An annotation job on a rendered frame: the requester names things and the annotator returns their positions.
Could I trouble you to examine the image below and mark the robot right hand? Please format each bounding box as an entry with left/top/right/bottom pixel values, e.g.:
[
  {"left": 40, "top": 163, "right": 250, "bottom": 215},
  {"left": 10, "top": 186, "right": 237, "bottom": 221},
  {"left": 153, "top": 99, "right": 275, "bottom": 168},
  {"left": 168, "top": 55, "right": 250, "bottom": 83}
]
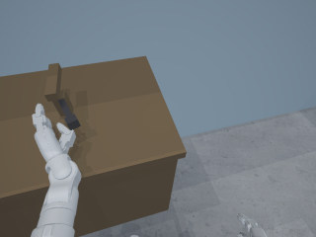
[{"left": 237, "top": 213, "right": 267, "bottom": 237}]

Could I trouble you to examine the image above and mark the robot left forearm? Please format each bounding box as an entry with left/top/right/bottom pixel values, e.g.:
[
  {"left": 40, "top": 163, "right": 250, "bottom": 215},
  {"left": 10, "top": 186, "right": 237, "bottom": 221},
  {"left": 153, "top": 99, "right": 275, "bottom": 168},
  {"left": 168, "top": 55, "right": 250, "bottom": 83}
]
[{"left": 31, "top": 153, "right": 82, "bottom": 237}]

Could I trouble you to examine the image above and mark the robot left hand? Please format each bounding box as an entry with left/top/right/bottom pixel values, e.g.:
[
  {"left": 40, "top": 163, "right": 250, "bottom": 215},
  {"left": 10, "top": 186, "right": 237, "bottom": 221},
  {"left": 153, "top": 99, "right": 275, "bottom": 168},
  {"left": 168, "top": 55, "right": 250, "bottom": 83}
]
[{"left": 32, "top": 104, "right": 76, "bottom": 163}]

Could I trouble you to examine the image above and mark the tap lever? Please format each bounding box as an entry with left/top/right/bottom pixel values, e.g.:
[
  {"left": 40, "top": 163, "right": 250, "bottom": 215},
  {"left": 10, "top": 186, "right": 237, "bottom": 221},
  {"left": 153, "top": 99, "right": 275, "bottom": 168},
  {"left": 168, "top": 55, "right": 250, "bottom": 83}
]
[{"left": 58, "top": 99, "right": 81, "bottom": 130}]

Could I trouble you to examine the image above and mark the counter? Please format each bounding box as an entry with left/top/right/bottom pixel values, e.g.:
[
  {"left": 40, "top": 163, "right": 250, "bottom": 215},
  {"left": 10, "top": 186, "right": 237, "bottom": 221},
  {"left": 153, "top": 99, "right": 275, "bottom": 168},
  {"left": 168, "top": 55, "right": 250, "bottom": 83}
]
[{"left": 0, "top": 55, "right": 187, "bottom": 237}]

